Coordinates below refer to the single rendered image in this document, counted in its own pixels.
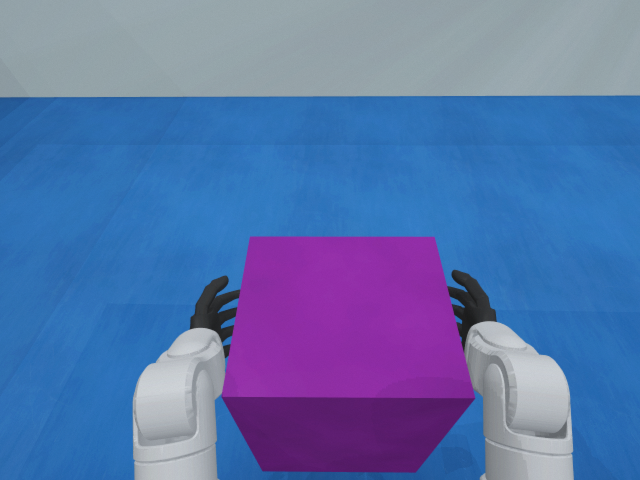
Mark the robot right forearm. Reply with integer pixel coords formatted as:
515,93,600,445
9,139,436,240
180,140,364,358
464,321,574,480

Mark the carton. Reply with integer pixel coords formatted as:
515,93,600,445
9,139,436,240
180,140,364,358
221,236,475,473

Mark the left robot hand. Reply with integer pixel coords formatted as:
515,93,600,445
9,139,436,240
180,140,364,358
189,276,240,358

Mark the right robot hand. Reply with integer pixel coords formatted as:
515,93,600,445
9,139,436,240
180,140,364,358
447,270,497,351

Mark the robot left forearm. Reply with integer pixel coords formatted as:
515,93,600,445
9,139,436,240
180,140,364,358
133,328,225,480

